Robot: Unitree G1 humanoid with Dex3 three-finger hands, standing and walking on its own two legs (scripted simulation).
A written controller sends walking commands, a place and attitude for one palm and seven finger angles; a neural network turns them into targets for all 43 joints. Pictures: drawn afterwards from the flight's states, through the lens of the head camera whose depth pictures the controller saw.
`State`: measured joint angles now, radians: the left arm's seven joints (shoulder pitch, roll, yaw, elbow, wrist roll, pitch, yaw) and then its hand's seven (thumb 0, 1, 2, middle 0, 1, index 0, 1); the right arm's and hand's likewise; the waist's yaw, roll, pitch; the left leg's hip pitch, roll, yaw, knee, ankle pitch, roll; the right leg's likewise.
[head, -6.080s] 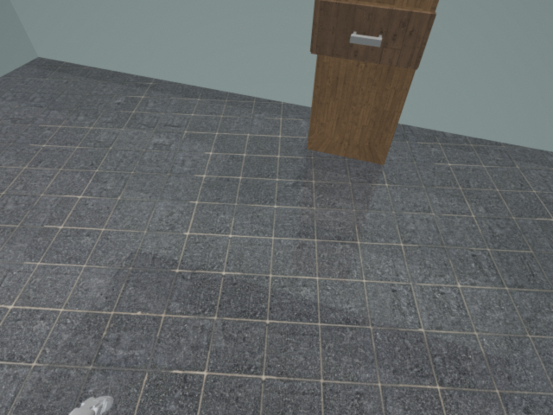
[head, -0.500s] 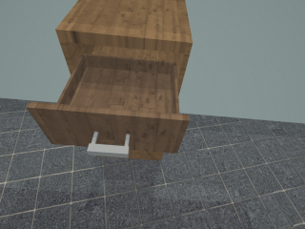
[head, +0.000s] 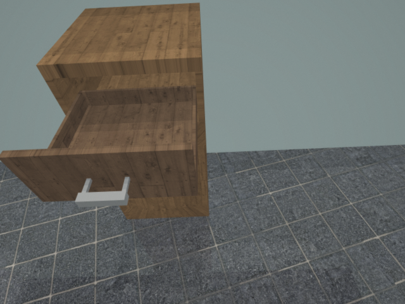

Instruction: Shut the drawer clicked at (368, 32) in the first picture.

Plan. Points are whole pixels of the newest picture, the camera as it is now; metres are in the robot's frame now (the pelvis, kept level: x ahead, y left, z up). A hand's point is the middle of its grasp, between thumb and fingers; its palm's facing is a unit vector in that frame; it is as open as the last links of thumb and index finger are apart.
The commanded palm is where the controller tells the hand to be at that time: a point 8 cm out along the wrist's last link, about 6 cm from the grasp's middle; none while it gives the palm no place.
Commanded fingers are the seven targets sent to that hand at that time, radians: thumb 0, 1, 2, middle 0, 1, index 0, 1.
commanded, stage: come to a stop and stand still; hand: left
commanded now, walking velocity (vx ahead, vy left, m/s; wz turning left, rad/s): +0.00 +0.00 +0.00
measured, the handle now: (105, 190) +0.35 +0.24 +0.01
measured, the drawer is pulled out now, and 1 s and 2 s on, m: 0.30 0.30 0.30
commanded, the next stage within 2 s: look again from close up in 0.44 s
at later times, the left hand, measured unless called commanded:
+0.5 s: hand out of the picture -0.05 +0.15 -0.17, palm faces +0.07 -0.98 -0.16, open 7.3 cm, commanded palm none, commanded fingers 0.00 0.90 0.90 -0.20 -0.30 -0.20 -0.30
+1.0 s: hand out of the picture +0.00 +0.22 -0.17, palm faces +0.03 -0.97 -0.22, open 7.4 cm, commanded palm none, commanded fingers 0.00 0.90 0.90 -0.20 -0.30 -0.20 -0.30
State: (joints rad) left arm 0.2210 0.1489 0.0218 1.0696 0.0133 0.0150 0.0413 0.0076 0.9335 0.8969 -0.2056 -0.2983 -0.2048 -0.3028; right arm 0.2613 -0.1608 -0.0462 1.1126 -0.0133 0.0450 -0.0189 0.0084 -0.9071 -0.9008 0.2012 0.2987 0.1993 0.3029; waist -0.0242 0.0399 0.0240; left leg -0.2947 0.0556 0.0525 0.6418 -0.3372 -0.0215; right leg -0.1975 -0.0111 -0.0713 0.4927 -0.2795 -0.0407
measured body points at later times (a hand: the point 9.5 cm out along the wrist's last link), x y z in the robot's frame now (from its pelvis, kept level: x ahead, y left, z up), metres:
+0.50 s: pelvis -0.03 +0.00 +0.00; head -0.02 -0.01 +0.45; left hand -0.06 +0.21 -0.16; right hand -0.04 -0.21 -0.16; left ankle -0.01 +0.14 -0.74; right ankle -0.01 -0.09 -0.74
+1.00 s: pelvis -0.01 +0.05 +0.00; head -0.01 +0.03 +0.45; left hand +0.00 +0.27 -0.15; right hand -0.03 -0.16 -0.17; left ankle -0.01 +0.14 -0.74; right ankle -0.01 -0.09 -0.74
